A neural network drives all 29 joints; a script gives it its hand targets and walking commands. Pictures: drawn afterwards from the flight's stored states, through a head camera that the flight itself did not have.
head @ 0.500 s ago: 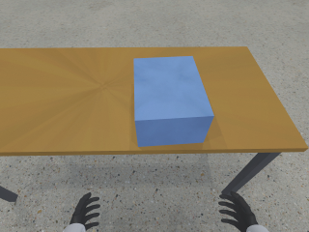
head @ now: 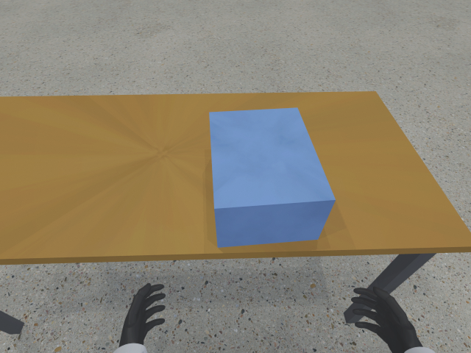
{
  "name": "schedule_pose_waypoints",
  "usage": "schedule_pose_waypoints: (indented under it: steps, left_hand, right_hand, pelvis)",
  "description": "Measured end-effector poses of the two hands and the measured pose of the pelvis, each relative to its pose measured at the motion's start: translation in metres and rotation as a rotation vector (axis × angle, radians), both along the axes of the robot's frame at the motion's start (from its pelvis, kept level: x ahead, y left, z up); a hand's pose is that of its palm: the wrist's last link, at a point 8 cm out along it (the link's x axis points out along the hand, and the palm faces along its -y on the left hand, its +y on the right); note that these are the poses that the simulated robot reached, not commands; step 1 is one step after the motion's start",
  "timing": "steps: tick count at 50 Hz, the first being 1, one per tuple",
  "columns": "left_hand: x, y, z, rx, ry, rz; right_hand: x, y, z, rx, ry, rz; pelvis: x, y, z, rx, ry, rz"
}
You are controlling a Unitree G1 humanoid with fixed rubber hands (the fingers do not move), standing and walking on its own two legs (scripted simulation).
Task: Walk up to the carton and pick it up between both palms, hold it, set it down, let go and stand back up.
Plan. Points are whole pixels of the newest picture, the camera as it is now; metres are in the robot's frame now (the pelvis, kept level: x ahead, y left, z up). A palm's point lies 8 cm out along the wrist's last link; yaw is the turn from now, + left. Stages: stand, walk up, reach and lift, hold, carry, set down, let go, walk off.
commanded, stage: reach and lift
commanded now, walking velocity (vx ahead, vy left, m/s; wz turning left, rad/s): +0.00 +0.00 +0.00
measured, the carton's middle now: (260, 172) +0.50 -0.01 -0.01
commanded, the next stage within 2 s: none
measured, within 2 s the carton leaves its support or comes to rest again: neither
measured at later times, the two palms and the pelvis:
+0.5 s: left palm (148, 301) +0.20 +0.17 +0.00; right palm (415, 305) +0.21 -0.25 +0.01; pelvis +0.00 -0.02 +0.00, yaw +1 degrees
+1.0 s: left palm (154, 245) +0.27 +0.17 +0.04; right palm (412, 248) +0.29 -0.25 +0.05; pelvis -0.01 -0.02 +0.00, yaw -1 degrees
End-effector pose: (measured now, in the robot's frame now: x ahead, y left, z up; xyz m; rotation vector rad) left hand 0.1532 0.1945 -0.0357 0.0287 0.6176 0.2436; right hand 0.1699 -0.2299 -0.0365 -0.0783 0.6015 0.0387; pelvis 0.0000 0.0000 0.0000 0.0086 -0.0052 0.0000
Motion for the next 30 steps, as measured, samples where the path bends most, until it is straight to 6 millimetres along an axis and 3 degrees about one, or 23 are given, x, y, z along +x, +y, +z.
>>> schedule_pose_waypoints:
  steps: [7,16,30]
  left_hand:
    - [0.011,-0.007,0.015,0.020,-0.057,-0.008]
    - [0.024,-0.022,0.023,0.010,-0.141,-0.010]
    - [0.058,-0.019,0.054,0.057,-0.303,-0.013]
  right_hand:
    - [0.012,-0.007,0.007,0.052,-0.048,-0.023]
    - [0.020,-0.024,0.034,0.016,-0.159,-0.049]
    - [0.054,-0.017,0.053,0.064,-0.309,-0.038]
  pelvis:
    - [0.008,-0.003,0.000,-0.006,-0.001,0.020]
    - [0.007,-0.016,-0.001,0.002,-0.003,0.020]
    - [0.000,-0.018,-0.003,0.010,-0.001,0.012]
